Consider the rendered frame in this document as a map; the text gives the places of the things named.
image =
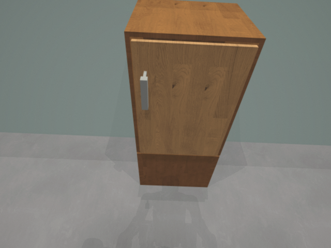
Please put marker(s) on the cupboard door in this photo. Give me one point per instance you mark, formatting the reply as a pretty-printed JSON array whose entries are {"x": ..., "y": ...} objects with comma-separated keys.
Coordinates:
[{"x": 193, "y": 90}]

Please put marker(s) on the handle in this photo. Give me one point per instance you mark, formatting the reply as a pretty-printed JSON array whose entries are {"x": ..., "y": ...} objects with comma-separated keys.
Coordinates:
[{"x": 144, "y": 91}]

